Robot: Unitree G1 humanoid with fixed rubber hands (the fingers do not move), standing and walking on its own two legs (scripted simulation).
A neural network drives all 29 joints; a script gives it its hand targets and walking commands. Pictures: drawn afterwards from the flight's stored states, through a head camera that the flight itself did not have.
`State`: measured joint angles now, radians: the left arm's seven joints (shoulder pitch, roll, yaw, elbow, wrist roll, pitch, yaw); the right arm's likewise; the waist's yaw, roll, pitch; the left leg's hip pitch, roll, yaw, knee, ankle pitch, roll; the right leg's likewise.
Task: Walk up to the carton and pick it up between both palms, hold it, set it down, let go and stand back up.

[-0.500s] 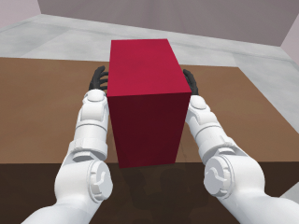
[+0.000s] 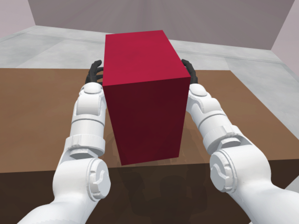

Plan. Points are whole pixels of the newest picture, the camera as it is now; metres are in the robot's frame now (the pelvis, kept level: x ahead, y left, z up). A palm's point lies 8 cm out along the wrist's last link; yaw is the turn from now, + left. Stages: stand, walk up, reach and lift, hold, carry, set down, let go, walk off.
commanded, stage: reach and lift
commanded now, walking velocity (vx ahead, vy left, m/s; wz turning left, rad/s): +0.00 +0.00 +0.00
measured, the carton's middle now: (142, 96) +0.43 +0.01 +0.18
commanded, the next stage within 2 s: hold in 1.38 s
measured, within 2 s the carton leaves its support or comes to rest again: neither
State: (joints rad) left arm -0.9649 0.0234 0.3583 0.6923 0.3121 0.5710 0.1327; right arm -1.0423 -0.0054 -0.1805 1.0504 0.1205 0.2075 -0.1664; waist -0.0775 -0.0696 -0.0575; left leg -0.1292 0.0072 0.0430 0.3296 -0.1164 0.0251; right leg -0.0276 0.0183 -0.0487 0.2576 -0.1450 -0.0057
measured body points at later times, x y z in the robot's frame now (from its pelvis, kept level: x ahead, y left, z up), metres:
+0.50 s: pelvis +0.01 +0.00 +0.00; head -0.06 +0.03 +0.44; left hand +0.41 +0.14 +0.26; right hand +0.41 -0.12 +0.27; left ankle +0.05 +0.10 -0.75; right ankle +0.00 -0.11 -0.75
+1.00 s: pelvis +0.01 +0.00 +0.00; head -0.06 +0.02 +0.44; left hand +0.41 +0.14 +0.27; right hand +0.41 -0.13 +0.30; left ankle +0.05 +0.10 -0.75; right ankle +0.00 -0.11 -0.75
